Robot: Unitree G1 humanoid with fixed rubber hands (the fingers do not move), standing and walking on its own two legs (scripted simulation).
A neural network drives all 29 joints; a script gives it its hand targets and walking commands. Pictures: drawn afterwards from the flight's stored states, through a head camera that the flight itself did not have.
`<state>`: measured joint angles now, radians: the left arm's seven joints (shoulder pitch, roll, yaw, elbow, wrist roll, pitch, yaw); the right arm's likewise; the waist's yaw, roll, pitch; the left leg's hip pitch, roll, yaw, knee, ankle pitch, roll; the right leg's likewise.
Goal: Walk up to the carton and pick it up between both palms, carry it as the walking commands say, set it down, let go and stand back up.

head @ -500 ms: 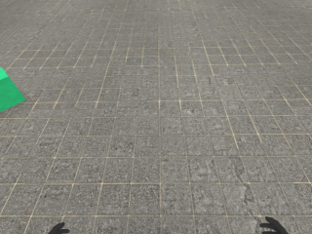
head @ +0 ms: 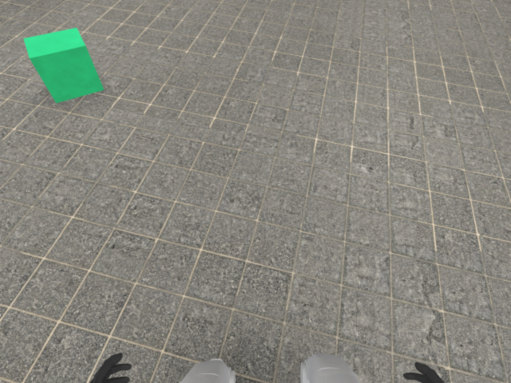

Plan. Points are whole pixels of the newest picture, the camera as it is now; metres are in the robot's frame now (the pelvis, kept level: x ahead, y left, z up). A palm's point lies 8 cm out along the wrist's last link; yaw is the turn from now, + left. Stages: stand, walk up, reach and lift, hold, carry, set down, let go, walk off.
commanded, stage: walk up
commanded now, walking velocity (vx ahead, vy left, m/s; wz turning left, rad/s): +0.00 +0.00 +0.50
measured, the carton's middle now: (66, 65) +1.73 +1.04 -0.61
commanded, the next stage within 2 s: none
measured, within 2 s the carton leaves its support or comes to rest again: neither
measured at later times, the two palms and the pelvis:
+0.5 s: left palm out of the picture +0.06 +0.31 -0.08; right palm (370, 311) +0.23 -0.19 -0.10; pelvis +0.08 +0.03 +0.03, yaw +14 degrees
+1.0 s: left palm (6, 308) +0.25 +0.45 -0.12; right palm (265, 217) +0.43 -0.01 -0.11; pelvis +0.30 +0.19 +0.01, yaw +25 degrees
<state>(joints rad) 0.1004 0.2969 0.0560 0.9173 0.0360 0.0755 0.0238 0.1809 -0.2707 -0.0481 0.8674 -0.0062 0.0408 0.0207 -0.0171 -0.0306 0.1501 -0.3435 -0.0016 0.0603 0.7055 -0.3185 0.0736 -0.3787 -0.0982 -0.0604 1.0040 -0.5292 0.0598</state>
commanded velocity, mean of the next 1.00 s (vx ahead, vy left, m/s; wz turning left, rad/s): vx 0.51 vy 0.01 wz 0.42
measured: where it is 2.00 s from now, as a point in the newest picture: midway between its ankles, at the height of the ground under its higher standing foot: (158, 226)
